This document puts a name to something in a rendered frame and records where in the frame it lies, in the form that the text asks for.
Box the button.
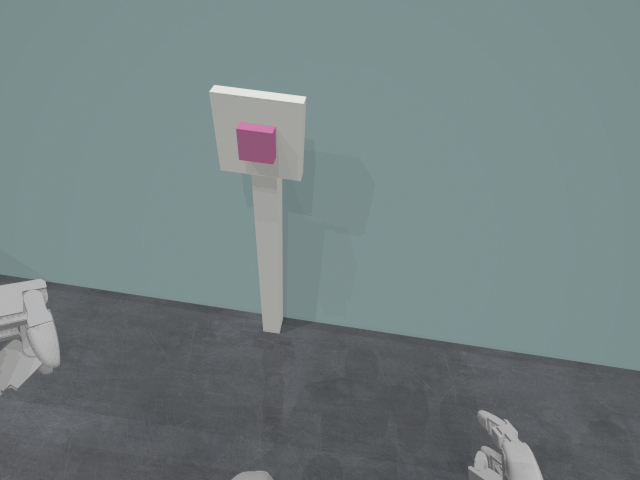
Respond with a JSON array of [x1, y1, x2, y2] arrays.
[[236, 122, 276, 164]]

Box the panel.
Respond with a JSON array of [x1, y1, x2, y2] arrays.
[[209, 85, 306, 334]]

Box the left robot hand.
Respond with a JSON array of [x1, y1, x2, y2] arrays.
[[0, 279, 60, 396]]

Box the right robot hand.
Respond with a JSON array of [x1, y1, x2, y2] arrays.
[[468, 410, 543, 480]]

